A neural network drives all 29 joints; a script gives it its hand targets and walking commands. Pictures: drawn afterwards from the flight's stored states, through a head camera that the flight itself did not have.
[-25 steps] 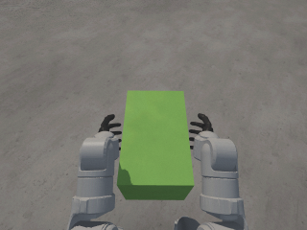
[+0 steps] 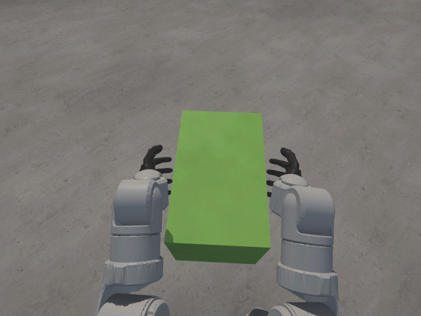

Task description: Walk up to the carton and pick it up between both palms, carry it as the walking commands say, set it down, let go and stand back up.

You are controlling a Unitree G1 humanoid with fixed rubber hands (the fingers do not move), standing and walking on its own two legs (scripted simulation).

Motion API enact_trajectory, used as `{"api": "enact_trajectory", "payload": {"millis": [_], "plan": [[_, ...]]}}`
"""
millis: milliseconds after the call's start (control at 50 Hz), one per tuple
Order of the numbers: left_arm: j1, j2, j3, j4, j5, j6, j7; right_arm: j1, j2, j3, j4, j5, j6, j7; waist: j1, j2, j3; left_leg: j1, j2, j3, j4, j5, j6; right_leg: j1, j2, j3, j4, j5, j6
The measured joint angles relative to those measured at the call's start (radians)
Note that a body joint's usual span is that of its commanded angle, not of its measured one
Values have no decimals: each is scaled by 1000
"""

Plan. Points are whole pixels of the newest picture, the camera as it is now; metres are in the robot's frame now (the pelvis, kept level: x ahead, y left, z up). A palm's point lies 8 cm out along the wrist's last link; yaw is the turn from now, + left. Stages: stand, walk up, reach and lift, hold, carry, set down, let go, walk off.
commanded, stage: carry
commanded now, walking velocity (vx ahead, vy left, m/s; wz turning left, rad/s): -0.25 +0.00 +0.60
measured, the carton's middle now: (218, 187) +0.37 -0.04 +0.01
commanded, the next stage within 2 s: none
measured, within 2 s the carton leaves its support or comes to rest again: neither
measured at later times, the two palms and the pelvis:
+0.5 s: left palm out of the picture +0.06 +0.19 +0.10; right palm (238, 311) +0.13 -0.04 +0.10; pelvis -0.21 +0.00 +0.02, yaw +17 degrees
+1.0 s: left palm out of the picture -0.22 +0.24 +0.09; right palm out of the picture -0.07 +0.04 +0.08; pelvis -0.40 -0.04 +0.01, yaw +34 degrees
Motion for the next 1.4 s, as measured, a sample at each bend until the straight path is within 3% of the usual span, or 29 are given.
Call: {"api": "enact_trajectory", "payload": {"millis": [20,60,140,200,260,300,340,360,400,460,540,580,600,620,660,740,800,860,900,920,940,960,1000,1060,1120,1180,1240,1300,1400], "plan": [[11,4,0,1,3,-10,-6,2,0,5,16,-3,-13,7,2,-4,3,-27,-9,-7,21,17,17,-26,1,11,46,-84,5],[42,15,-5,-3,-1,-12,-8,9,-2,17,46,0,-24,20,25,16,23,-60,3,-32,46,35,39,-73,62,56,200,-253,6],[70,27,-20,-12,-71,20,74,23,-8,26,80,-10,-14,52,102,35,47,-92,12,-84,-1,117,40,-99,145,84,393,-211,1],[62,24,-20,-33,-124,33,147,17,-6,16,78,-37,-19,94,148,48,51,-125,3,-122,-48,190,37,-41,184,89,328,-198,3],[40,16,-13,-38,-144,26,177,12,-4,4,66,-75,-32,138,171,68,40,-159,-9,-162,-111,274,27,57,223,92,167,-229,0],[26,10,-11,-29,-146,16,178,12,-4,-1,52,-94,-33,149,172,88,31,-172,-23,-192,-168,338,17,160,241,75,-27,-235,-11],[18,6,-20,-7,-140,-2,164,16,-6,-10,36,-106,-32,151,167,136,40,-185,-24,-219,-180,313,-23,211,256,44,-175,-83,-49],[19,6,-27,-1,-132,-4,156,27,-11,-6,29,-102,-32,149,163,132,44,-219,-36,-189,-90,166,-41,201,240,38,-173,-45,-58],[33,11,-43,-5,-116,8,144,52,-19,9,25,-83,-28,146,145,100,48,-297,-53,-107,237,-44,-30,186,191,38,-156,-28,-57],[44,15,-49,-6,-93,30,112,60,-24,23,18,-40,0,97,101,65,42,-286,-30,-46,493,-100,-20,173,129,36,-151,-13,-35],[11,3,-19,5,-45,26,55,26,-11,2,3,-5,18,24,36,20,17,-116,11,-13,254,-119,-24,97,48,21,-82,-8,-7],[1,-1,-10,9,-17,16,23,9,-4,-8,1,-2,16,9,7,20,-3,-10,27,-6,39,-31,-22,47,16,7,-24,-16,11],[-2,0,-4,12,-4,7,10,4,-2,-7,9,-2,7,8,-1,-1,-5,-12,6,-2,9,14,-5,19,-13,11,11,-23,19],[8,3,0,12,1,-4,3,3,0,-3,24,-5,-7,14,0,-4,-3,-40,-3,-8,28,29,13,-9,-10,24,57,-107,23],[36,13,-2,7,-4,-10,0,7,-2,9,55,-2,-22,23,23,18,16,-76,10,-32,51,46,36,-63,59,69,209,-270,14],[67,26,-18,-4,-75,17,80,19,-6,20,86,-9,-13,48,99,36,41,-109,20,-81,-4,130,38,-105,150,91,406,-219,-5],[61,24,-19,-29,-131,29,152,15,-5,11,80,-33,-17,89,145,49,48,-140,13,-116,-54,205,36,-52,190,90,336,-202,-7],[40,15,-12,-37,-151,21,183,11,-4,1,65,-71,-31,134,168,71,41,-171,1,-155,-121,289,26,46,229,88,163,-228,-14],[24,9,-9,-28,-153,12,183,12,-4,-3,48,-90,-32,145,170,92,34,-182,-14,-183,-179,352,15,154,245,65,-44,-224,-28],[18,7,-12,-20,-152,4,179,11,-4,-9,39,-96,-30,146,171,116,36,-186,-13,-199,-200,375,1,194,254,47,-146,-152,-40],[15,5,-18,-8,-146,-6,169,16,-7,-12,30,-100,-32,146,168,136,46,-201,-16,-204,-170,301,-28,199,255,34,-177,-76,-53],[17,5,-26,-4,-137,-7,161,29,-11,-7,25,-96,-32,147,164,127,49,-237,-28,-164,-50,144,-46,187,236,30,-170,-43,-61],[29,9,-43,-10,-119,8,148,54,-20,7,18,-79,-27,148,144,93,53,-300,-43,-85,276,-55,-30,173,186,29,-157,-23,-60],[33,10,-47,-16,-95,30,118,59,-24,19,-1,-37,0,97,98,53,49,-265,-21,-27,470,-119,-19,155,118,25,-149,-6,-40],[11,3,-26,-12,-60,28,74,36,-14,5,-14,-8,14,41,53,20,26,-125,12,-3,264,-133,-23,100,62,15,-106,2,-21],[4,3,-13,-2,-20,11,25,10,-4,-5,-2,-2,9,17,21,19,-12,12,39,13,-21,32,-21,26,32,4,-25,-9,-1],[45,15,-7,3,-17,-6,13,16,-5,15,54,-2,-17,31,42,21,-5,-32,52,-2,21,32,19,-41,94,58,148,-208,-7],[72,28,-23,10,-59,22,63,29,-10,25,93,-6,-4,47,94,25,-7,-44,77,-23,-13,68,25,-79,154,91,303,-172,-23],[60,24,-22,-4,-130,51,173,16,-6,2,118,-45,-8,107,160,35,-27,-85,108,-54,-73,152,12,-23,199,108,249,-169,-29]]}}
